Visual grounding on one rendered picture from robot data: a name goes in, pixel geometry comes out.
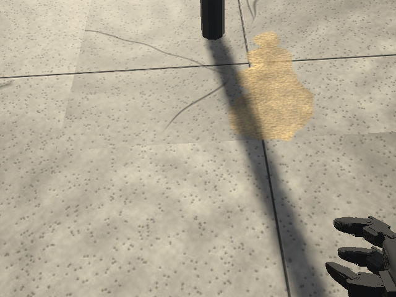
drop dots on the right robot hand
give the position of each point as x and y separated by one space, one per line
382 281

